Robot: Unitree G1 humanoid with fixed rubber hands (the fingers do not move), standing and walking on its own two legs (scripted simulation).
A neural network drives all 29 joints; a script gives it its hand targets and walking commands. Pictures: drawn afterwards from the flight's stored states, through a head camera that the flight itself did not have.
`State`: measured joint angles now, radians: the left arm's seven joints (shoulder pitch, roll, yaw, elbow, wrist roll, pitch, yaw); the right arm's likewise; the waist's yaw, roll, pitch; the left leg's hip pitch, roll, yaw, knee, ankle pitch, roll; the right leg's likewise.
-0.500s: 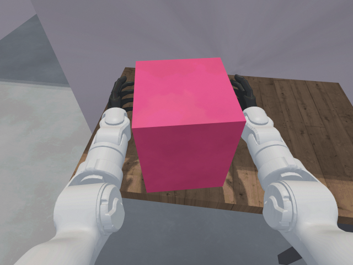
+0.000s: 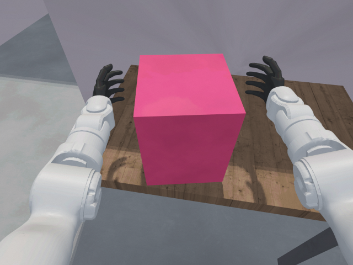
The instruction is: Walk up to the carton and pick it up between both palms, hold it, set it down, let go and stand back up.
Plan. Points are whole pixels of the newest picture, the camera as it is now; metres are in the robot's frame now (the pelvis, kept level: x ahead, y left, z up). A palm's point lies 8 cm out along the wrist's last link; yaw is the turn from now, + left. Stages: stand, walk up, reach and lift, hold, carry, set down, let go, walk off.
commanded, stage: set down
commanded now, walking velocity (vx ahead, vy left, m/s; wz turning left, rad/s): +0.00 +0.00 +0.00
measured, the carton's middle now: (183, 122) +0.46 +0.00 +0.08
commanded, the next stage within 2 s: none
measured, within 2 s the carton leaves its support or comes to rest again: neither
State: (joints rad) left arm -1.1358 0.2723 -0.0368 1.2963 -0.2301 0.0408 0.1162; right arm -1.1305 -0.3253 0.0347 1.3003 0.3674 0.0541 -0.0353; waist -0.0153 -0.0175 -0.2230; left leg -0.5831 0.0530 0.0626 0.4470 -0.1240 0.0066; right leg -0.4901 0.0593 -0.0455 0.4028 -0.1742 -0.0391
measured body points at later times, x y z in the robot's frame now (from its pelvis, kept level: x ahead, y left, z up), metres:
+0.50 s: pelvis +0.01 +0.00 +0.01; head +0.02 +0.02 +0.46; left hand +0.49 +0.19 +0.25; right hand +0.48 -0.20 +0.25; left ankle +0.04 +0.11 -0.74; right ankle +0.00 -0.09 -0.74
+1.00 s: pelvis +0.01 +0.00 +0.01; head +0.01 +0.01 +0.46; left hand +0.46 +0.21 +0.25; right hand +0.46 -0.21 +0.25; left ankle +0.04 +0.11 -0.74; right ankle +0.00 -0.09 -0.74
